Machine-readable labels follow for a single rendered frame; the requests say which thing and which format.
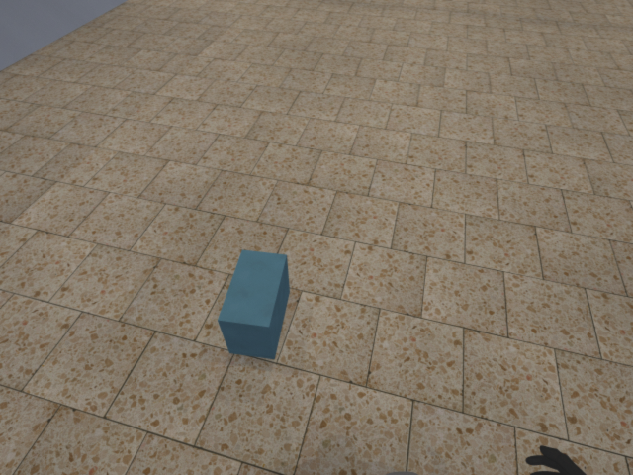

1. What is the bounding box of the carton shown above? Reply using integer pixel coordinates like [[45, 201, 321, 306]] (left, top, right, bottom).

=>
[[218, 250, 290, 359]]

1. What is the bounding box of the robot right hand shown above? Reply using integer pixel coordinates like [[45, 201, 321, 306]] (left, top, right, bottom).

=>
[[525, 445, 587, 475]]

